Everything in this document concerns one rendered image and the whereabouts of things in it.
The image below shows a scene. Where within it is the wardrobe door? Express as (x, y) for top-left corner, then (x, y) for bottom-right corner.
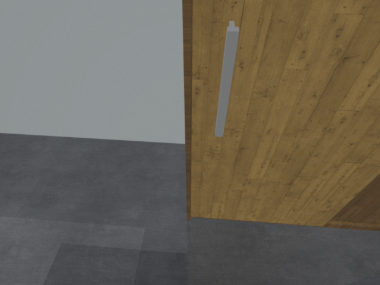
(191, 0), (380, 227)
(330, 174), (380, 224)

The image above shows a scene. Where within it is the handle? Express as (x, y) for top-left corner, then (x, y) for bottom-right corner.
(215, 21), (239, 137)

